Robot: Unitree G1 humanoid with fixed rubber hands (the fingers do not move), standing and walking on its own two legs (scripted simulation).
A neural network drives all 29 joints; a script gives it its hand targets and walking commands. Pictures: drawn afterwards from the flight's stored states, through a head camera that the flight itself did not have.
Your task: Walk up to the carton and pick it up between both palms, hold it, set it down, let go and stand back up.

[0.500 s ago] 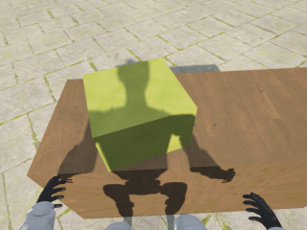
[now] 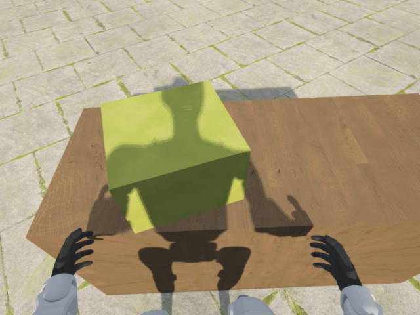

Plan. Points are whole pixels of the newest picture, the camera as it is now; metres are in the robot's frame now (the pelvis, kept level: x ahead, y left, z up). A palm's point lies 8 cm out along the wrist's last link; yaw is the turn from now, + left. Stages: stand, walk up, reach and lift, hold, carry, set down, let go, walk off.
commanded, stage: reach and lift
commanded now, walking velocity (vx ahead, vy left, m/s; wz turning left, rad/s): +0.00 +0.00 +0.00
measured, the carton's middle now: (173, 152) +0.50 +0.10 -0.03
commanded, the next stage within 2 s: none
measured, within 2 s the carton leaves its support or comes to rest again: neither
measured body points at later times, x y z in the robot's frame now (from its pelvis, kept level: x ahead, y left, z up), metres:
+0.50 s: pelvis +0.02 +0.01 +0.01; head +0.05 -0.01 +0.46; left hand +0.23 +0.28 -0.01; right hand +0.24 -0.22 -0.03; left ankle +0.04 +0.17 -0.71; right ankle +0.09 -0.06 -0.71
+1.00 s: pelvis +0.03 +0.02 +0.01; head +0.06 +0.01 +0.46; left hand +0.28 +0.27 +0.00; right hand +0.29 -0.21 +0.00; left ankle +0.04 +0.18 -0.71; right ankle +0.09 -0.06 -0.71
